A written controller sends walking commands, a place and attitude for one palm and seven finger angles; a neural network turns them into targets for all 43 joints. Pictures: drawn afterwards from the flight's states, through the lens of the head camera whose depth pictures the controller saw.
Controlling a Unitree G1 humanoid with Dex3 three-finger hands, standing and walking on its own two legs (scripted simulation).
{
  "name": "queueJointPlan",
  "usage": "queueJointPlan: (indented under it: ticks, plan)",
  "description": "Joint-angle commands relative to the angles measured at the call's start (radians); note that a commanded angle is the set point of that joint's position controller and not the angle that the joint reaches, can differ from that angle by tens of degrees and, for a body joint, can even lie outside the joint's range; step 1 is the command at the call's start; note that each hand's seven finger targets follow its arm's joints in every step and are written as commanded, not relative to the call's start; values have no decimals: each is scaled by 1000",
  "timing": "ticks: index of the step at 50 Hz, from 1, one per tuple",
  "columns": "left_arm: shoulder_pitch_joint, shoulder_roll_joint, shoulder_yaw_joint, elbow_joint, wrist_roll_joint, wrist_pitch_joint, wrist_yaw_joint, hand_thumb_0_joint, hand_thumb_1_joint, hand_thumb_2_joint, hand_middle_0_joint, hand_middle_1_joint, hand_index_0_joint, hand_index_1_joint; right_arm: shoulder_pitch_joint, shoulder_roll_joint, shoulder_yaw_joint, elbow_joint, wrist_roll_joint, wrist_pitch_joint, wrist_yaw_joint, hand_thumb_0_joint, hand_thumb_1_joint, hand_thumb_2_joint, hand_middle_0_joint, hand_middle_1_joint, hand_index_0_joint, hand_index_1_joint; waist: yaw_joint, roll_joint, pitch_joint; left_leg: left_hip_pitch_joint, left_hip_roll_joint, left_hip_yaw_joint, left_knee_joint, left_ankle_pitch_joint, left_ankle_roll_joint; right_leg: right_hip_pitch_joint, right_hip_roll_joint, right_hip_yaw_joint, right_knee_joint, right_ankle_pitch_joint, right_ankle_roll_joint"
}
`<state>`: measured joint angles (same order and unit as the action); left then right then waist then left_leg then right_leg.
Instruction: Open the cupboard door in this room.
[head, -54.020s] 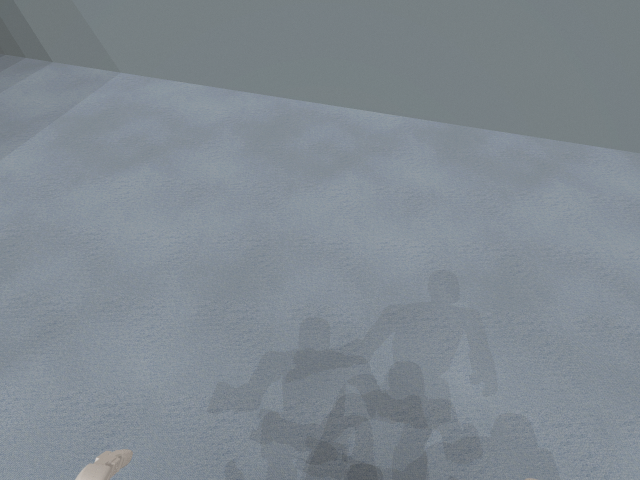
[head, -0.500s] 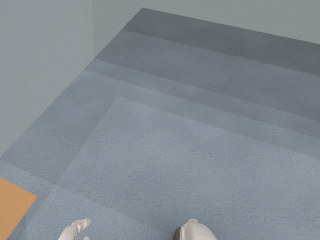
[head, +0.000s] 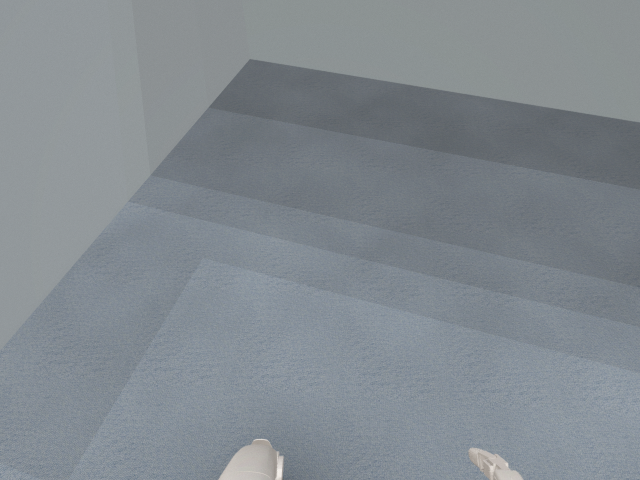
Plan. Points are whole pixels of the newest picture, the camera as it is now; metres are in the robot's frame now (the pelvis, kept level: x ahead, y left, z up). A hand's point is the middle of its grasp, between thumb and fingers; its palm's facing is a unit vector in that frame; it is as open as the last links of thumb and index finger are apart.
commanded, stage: walk to a spot facing it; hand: left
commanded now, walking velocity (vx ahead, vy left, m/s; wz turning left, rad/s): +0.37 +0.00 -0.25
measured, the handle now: out of the picture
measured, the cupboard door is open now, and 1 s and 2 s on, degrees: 44 44 44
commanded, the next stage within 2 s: turn to face it in 0.68 s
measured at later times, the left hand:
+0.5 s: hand (252, 313) +0.40 +0.17 -0.16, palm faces -0.26 -0.94 -0.20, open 7.4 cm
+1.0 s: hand (299, 271) +0.51 +0.10 -0.19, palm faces -0.21 -0.96 -0.16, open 7.2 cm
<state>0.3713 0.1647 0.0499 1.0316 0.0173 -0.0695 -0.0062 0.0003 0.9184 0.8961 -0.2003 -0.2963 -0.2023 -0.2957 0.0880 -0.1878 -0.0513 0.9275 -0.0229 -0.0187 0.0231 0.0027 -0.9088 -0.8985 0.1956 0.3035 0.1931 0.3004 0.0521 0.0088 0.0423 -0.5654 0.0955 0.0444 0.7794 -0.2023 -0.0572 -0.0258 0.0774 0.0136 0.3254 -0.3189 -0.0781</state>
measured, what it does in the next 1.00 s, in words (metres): walks ahead: left foot, then right foot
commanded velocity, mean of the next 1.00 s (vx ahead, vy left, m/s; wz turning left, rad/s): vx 0.24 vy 0.00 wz -0.10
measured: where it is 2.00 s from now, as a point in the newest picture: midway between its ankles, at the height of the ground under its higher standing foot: (375, 388)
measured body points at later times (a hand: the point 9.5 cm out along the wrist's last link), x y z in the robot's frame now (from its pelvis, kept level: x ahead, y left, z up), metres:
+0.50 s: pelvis +0.23 +0.01 +0.00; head +0.27 +0.00 +0.45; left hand +0.41 +0.22 -0.14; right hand +0.08 -0.20 -0.14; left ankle +0.15 +0.13 -0.74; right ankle +0.31 -0.14 -0.70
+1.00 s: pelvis +0.44 -0.06 -0.01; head +0.46 -0.05 +0.44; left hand +0.52 +0.15 -0.17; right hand +0.45 -0.31 -0.15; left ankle +0.56 +0.01 -0.72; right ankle +0.33 -0.13 -0.74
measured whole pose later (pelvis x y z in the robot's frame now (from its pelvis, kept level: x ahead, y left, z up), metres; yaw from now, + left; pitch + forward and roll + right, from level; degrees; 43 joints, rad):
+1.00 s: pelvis +0.44 -0.06 -0.01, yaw -14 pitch +0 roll -2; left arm 0.27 0.18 0.04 1.06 0.01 -0.06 0.01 -0.01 0.93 0.90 -0.20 -0.30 -0.20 -0.30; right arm 0.17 -0.17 -0.04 1.01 -0.01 -0.02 0.01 0.00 -0.92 -0.90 0.19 0.30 0.19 0.30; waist -0.01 -0.01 0.04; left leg -0.47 0.06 0.10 0.68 -0.19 -0.03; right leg -0.04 0.03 -0.16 0.41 -0.37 -0.03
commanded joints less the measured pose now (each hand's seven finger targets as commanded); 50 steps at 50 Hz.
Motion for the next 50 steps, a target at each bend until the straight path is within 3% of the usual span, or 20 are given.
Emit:
queueJointPlan:
  ticks: [1, 3, 4, 5, 6, 7, 9, 14, 24, 26, 27, 28, 29, 30, 31, 33, 36, 40, 47, 50]
  plan:
    - [61, 164, 30, -16, 1, -15, 19, 0, 900, 900, -200, -300, -200, -300, -70, -65, -12, -89, 1, -41, -5, 0, -900, -900, 200, 300, 200, 300, -24, -117, 11, 70, -53, 42, -172, -36, 33, 52, -288, 196, 38, 712, -95]
    - [18, 171, 36, -23, -9, -16, 17, 0, 900, 900, -200, -300, -200, -300, 160, -112, -23, -13, -6, -50, -24, 0, -900, -900, 200, 300, 200, 300, -133, -91, -89, 449, -82, 60, -297, 71, 68, -105, -216, 126, 263, 763, -40]
    - [26, 134, 33, -34, -14, -17, 12, 0, 900, 900, -200, -300, -200, -300, 316, -202, -47, 32, -16, -55, -33, 0, -900, -900, 200, 300, 200, 300, -184, 58, -189, 716, 100, -163, -307, 60, 124, -317, -138, 89, 492, 487, 3]
    - [72, 95, 21, -47, -24, -20, 0, 0, 900, 900, -200, -300, -200, -300, 435, -295, -63, 51, -25, -57, -38, 0, -900, -900, 200, 300, 200, 300, -194, 295, -304, 875, 387, -514, -411, 80, 246, -518, -17, -31, 852, -168, 39]
    - [15, 120, 23, -63, -12, -21, 7, 0, 900, 900, -200, -300, -200, -300, 409, -270, -51, 45, -15, -43, -42, 0, -900, -900, 200, 300, 200, 300, -180, 201, -246, 790, 432, -579, -481, 50, 287, -581, -64, 49, 994, -210, 25]
    - [-23, 120, 27, -66, -3, -18, 4, 0, 900, 900, -200, -300, -200, -300, 326, -221, -41, 25, -14, -44, -39, 0, -900, -900, 200, 300, 200, 300, -145, 94, -141, 646, 392, -491, -510, -44, 278, -627, -111, 41, 1038, -154, 30]
    - [-75, 89, 29, -58, 9, 0, -15, 0, 900, 900, -200, -300, -200, -300, 232, -125, -14, 10, -10, -60, -43, 0, -900, -900, 200, 300, 200, 300, -93, 100, 13, 418, 310, -307, -561, -43, 201, -618, -175, 36, 1021, -16, 49]
    - [-77, 27, 20, -63, 13, 46, -33, 0, 900, 900, -200, -300, -200, -300, 282, -103, -6, 57, -3, -79, -48, 0, -900, -900, 200, 300, 200, 300, -47, 102, -25, 441, 216, 2, -565, 263, 161, -588, -185, -23, 809, 89, 74]
    - [-357, 54, 12, -151, 11, 52, -47, 0, 900, 900, -200, -300, -200, -300, 427, -128, 1, 121, -18, -58, -43, 0, -900, -900, 200, 300, 200, 300, -99, 85, 82, 505, 247, 119, -539, 346, 153, -517, -148, -130, 369, 131, 34]
    - [-300, 73, 14, -138, 11, 46, -44, 0, 900, 900, -200, -300, -200, -300, 432, -154, 3, 127, -15, -55, -46, 0, -900, -900, 200, 300, 200, 300, -65, 96, 38, 538, 242, 159, -410, 624, 139, -393, -97, -173, 323, 78, 4]
    - [-179, 96, 22, -106, 11, 38, -39, 0, 900, 900, -200, -300, -200, -300, 405, -166, 0, 121, -11, -54, -47, 0, -900, -900, 200, 300, 200, 300, -2, 86, -30, 520, 222, 180, -257, 708, 118, -231, -75, -176, 263, 93, -13]
    - [-5, 152, 38, -50, 16, 26, -31, 0, 900, 900, -200, -300, -200, -300, 363, -165, 1, 107, 1, -57, -40, 0, -900, -900, 200, 300, 200, 300, 79, 28, -124, 375, 178, 211, -40, 659, 81, 56, -91, -134, 228, 140, -44]
    - [146, 268, 70, -15, 19, 16, -13, 0, 900, 900, -200, -300, -200, -300, 374, -117, 9, 74, 19, -58, -32, 0, -900, -900, 200, 300, 200, 300, 129, -216, -263, 70, 41, 259, 309, 128, 31, 348, -363, 255, 164, 197, -142]
    - [168, 329, 78, -5, -10, 19, -3, 0, 900, 900, -200, -300, -200, -300, 342, -103, 5, 45, 26, -59, -37, 0, -900, -900, 200, 300, 200, 300, 107, -292, -322, -93, -49, 120, 574, -417, 9, 402, -529, 540, 37, 410, -223]
    - [88, 310, 73, -24, -20, 25, 8, 0, 900, 900, -200, -300, -200, -300, 276, -120, -3, 41, 21, -54, -39, 0, -900, -900, 200, 300, 200, 300, 82, -152, -196, -155, 13, 0, 604, -338, 22, 301, -511, 455, 11, 409, -225]
    - [-48, 211, 39, -57, -18, 17, 13, 0, 900, 900, -200, -300, -200, -300, 236, -83, -4, 49, 13, -39, -38, 0, -900, -900, 200, 300, 200, 300, -3, -101, -77, -75, 71, -25, 513, -195, 9, 7, -410, 252, -13, 523, -143]
    - [-145, 148, 18, -75, -7, 2, 14, 0, 900, 900, -200, -300, -200, -300, 339, -29, 2, 99, 0, -2, -31, 0, -900, -900, 200, 300, 200, 300, -99, -110, -30, 68, 69, 0, 341, -117, -2, -206, -319, 63, -75, 467, -98]
    - [-120, 107, 18, -49, -6, -17, 12, 0, 900, 900, -200, -300, -200, -300, 307, -5, 0, 98, 1, 7, -22, 0, -900, -900, 200, 300, 200, 300, -108, -106, -23, 65, 43, 14, 197, 2, -6, -206, -280, 22, -110, 445, -97]
    - [-77, 135, 6, -8, -1, -5, 25, 0, 900, 900, -200, -300, -200, -300, 124, -24, 10, 51, 14, -8, -19, 0, -900, -900, 200, 300, 200, 300, -63, -132, 5, 91, -21, 44, -84, -1, 28, -27, -336, -65, 17, 755, -53]
    - [-75, 158, 15, -12, -6, 14, 33, 0, 900, 900, -200, -300, -200, -300, 225, -80, -1, 77, 0, -5, -21, 0, -900, -900, 200, 300, 200, 300, -115, -63, -43, 294, -57, 45, -240, 207, 58, -49, -311, -137, 271, 757, 20]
